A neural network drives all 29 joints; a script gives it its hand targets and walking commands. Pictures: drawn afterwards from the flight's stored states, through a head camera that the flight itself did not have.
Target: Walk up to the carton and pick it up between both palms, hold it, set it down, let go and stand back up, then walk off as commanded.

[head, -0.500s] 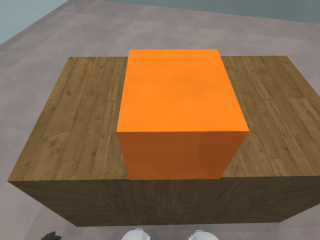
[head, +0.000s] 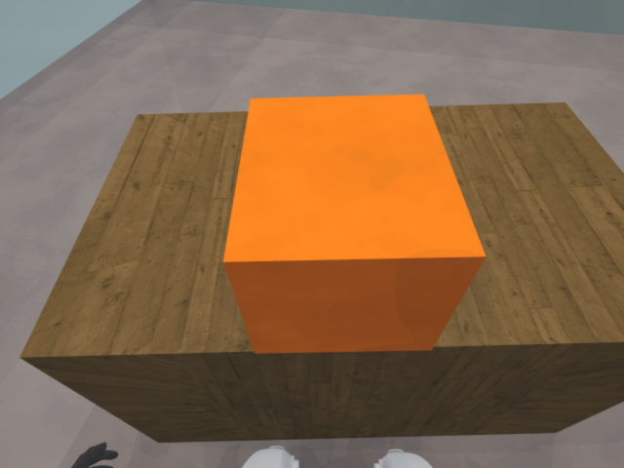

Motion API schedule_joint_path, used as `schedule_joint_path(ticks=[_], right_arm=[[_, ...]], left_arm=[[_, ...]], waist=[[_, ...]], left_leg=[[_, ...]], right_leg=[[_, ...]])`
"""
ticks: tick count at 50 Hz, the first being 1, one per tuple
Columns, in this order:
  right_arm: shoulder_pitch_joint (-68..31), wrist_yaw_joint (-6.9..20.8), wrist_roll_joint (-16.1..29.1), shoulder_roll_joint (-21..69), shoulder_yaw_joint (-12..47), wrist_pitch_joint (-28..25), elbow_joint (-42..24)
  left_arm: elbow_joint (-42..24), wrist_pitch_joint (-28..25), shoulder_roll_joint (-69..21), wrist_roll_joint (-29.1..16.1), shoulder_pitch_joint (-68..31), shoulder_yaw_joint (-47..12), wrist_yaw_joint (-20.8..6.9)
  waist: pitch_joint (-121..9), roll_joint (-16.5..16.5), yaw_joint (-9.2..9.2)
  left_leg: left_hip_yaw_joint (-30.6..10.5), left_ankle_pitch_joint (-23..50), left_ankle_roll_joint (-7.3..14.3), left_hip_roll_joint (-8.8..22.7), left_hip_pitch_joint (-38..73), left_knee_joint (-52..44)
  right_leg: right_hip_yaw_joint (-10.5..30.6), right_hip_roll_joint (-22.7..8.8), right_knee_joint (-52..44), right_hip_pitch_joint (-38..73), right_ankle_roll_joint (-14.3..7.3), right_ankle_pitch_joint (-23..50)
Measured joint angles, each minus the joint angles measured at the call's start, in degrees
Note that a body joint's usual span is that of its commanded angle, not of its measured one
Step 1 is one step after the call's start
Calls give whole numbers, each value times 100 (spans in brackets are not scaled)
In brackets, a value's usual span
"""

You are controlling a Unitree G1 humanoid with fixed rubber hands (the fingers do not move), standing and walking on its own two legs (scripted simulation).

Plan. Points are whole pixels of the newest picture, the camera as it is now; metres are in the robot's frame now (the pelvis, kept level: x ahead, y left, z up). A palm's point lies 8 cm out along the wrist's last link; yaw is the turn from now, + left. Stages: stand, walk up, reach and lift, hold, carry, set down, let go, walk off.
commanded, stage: reach and lift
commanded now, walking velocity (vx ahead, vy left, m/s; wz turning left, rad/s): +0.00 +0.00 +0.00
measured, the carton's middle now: (340, 223) +0.46 -0.01 +0.04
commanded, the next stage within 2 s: none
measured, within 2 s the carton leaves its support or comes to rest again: neither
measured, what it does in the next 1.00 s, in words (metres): shifts its weight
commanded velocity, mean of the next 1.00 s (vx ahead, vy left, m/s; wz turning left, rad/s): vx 0.00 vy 0.00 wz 0.00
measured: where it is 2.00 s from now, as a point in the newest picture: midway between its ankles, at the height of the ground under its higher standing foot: outside the picture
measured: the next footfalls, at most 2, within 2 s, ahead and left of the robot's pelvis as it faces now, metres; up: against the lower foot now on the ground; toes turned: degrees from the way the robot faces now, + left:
none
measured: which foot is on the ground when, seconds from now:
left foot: down 0.00-1.00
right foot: down 0.00-1.00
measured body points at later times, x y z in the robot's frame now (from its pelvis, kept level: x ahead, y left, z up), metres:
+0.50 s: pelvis +0.00 +0.00 +0.01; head +0.04 +0.01 +0.45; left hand +0.21 +0.27 -0.08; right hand +0.14 -0.32 -0.07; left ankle +0.03 +0.11 -0.68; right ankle +0.03 -0.14 -0.68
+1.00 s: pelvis -0.05 +0.01 +0.03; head -0.06 +0.03 +0.48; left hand +0.15 +0.28 -0.03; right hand +0.16 -0.23 +0.00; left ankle +0.03 +0.11 -0.68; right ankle +0.03 -0.14 -0.68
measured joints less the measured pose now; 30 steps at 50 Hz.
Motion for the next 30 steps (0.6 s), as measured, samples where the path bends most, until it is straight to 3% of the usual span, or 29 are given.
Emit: schedule_joint_path(ticks=[2, 7, 11, 18, 30], right_arm=[[-24, 0, 0, 0, 0, 34, -1], [-569, 226, -218, 175, -650, -1040, 976], [-735, 257, -250, 229, -812, -1348, 1058], [-763, 259, -252, 335, -758, -1499, 1059], [-762, 258, -250, 587, -396, -1902, 608]], left_arm=[[1, -28, -32, 0, 3, 0, 0], [9, 1887, -283, 5, -679, -1, 143], [-83, 2359, -584, 7, -1225, -1, 157], [-721, 2182, -777, 7, -1597, 0, 157], [-855, 1745, -800, 7, -1178, 0, 136]], waist=[[0, 7, 0], [134, 115, -2], [233, 171, -1], [220, 78, -1], [-127, -234, 0]], left_leg=[[0, 0, 0, -4, 0, 0], [-3, -11, -53, -2, -4, 54], [1, -11, -54, 0, -3, 62], [-2, -25, -82, 23, 7, 50], [-1, 428, -121, 33, 137, -648]], right_leg=[[1, -3, 0, 2, 5, -13], [-1, -6, 57, -2, 10, -28], [2, -5, 63, -1, 10, -28], [1, 10, 56, 0, 105, -26], [-4, 26, -655, 136, 124, 438]])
